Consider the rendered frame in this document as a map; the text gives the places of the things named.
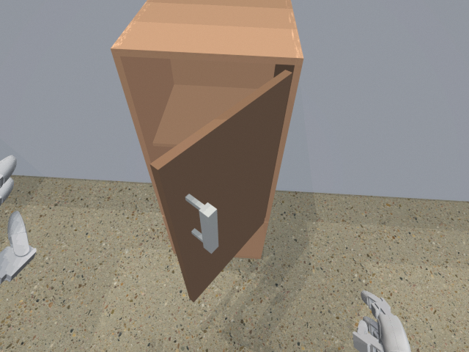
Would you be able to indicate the cupboard door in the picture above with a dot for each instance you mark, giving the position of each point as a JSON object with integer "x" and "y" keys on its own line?
{"x": 228, "y": 163}

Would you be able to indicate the handle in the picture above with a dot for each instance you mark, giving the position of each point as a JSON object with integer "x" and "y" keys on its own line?
{"x": 209, "y": 224}

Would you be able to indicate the left robot hand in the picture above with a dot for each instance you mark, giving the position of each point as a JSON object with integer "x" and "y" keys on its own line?
{"x": 14, "y": 258}

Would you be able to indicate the right robot hand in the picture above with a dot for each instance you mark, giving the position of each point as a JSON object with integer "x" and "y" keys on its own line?
{"x": 386, "y": 335}

